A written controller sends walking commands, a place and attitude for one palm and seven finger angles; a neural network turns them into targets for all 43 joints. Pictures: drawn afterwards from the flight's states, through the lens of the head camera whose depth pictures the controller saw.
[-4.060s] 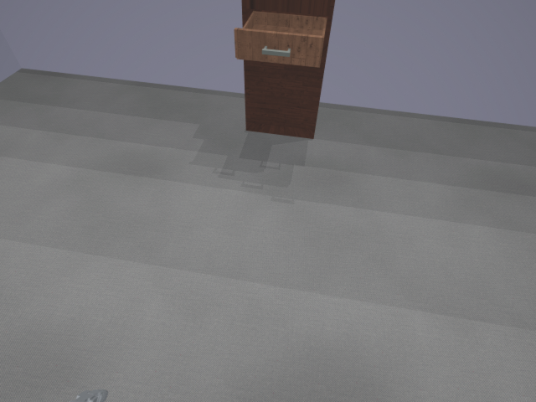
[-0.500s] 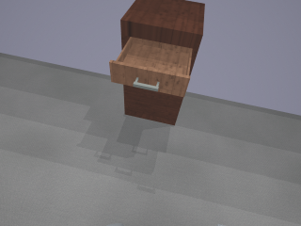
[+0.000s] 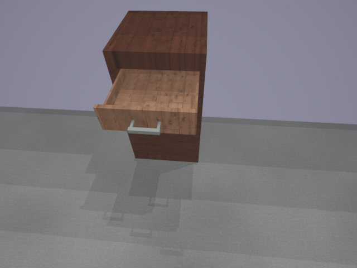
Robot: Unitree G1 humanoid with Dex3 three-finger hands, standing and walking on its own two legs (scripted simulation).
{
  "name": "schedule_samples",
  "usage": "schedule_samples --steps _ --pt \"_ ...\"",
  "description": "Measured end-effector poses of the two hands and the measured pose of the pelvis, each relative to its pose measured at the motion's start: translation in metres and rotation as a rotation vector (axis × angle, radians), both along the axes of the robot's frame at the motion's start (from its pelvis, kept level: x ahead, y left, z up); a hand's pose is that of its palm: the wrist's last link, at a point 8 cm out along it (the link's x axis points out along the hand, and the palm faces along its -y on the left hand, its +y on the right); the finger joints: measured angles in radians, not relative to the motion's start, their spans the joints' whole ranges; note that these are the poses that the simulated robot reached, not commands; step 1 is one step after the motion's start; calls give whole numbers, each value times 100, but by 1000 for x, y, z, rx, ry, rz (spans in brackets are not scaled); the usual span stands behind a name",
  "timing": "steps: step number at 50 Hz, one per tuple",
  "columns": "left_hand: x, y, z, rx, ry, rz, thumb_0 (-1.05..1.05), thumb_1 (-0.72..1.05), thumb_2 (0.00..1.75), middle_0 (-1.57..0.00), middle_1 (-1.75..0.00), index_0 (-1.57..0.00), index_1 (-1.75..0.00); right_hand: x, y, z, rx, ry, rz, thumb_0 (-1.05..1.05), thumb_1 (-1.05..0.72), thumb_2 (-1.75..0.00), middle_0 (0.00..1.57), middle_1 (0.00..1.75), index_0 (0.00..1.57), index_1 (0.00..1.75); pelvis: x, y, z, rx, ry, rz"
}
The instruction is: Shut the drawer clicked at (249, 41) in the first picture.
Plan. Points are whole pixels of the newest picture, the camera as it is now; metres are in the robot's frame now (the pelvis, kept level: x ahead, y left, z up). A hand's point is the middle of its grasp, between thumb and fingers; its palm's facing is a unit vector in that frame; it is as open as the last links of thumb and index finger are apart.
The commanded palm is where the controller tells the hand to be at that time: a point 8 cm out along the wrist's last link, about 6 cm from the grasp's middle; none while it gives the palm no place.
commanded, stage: take the last steps up to it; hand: left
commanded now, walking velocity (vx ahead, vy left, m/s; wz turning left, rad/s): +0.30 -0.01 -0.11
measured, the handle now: (145, 127) +0.61 +0.17 -0.12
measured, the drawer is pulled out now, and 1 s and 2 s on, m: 0.26 0.26 0.26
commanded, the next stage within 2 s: come to a stop and stand still in 0.84 s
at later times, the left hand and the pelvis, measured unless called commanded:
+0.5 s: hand (117, 264) +0.16 +0.18 -0.16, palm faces -0.05 -0.98 -0.20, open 7.3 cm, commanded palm none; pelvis +0.10 -0.01 +0.00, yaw -5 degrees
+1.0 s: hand (150, 250) +0.20 +0.10 -0.17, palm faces +0.05 -0.99 -0.14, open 7.3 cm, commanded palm none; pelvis +0.23 -0.06 +0.00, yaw -3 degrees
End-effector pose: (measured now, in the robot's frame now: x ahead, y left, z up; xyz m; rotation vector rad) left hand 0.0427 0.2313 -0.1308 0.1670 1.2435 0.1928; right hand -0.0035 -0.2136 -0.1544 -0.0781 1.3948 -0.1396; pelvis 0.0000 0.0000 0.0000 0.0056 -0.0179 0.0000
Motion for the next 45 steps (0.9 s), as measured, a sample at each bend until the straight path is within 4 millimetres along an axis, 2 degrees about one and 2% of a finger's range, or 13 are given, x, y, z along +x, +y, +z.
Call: schedule_samples --steps 5,9,13,16,22,26,29,32,35,40,45 --pt "-6 3 -3 -29 37 10 1 92 90 -20 -30 -21 -30 28 -7 12 -36 -59 7 1 -92 -90 20 30 20 30 12 5 4 -4 4 -15" --pt "-11 9 -15 -69 85 24 1 91 90 -20 -30 -21 -30 47 -5 18 -78 -115 9 1 -92 -90 20 30 20 30 26 15 0 -21 -3 -26" --pt "-4 14 -23 -92 141 3 1 91 90 -20 -30 -20 -30 47 2 20 -101 -124 -21 0 -91 -90 20 30 20 30 41 21 -2 -15 -6 -42" --pt "18 14 -15 -93 132 -21 1 91 90 -20 -30 -20 -30 35 8 24 -88 -70 -48 0 -91 -90 20 30 20 30 54 20 5 -10 -2 -46" --pt "80 7 -2 -55 75 -60 1 92 90 -20 -30 -20 -30 14 15 21 -28 70 -99 0 -90 -90 20 30 20 30 83 7 9 5 8 -68" --pt "130 -11 0 -24 45 -113 1 92 90 -20 -30 -20 -30 12 8 12 18 142 -144 0 -90 -90 20 30 20 30 106 -13 3 19 12 -86" --pt "167 -31 -6 0 -6 -139 1 91 90 -20 -30 -20 -30 19 -7 -4 48 185 -163 0 -90 -90 20 30 20 30 127 -34 -11 31 10 -88" --pt "185 -50 -4 -2 -49 -122 1 91 90 -20 -30 -20 -30 45 -27 -10 51 194 -137 0 -90 -90 20 30 20 30 142 -46 -12 14 1 -73" --pt "189 -59 3 8 -52 -74 0 93 90 -20 -30 -21 -30 93 -51 -5 21 121 -102 0 -90 -90 20 30 20 30 156 -55 -3 10 0 -62" --pt "182 -67 7 2 10 -55 0 94 90 -20 -30 -21 -30 185 -79 9 -27 -60 -53 0 -91 -90 20 30 20 30 180 -64 7 6 10 -53" --pt "166 -78 -1 -50 95 -22 0 93 90 -20 -30 -20 -30 263 -86 21 -50 -185 2 0 -91 -90 20 30 20 30 204 -64 8 -8 7 -55"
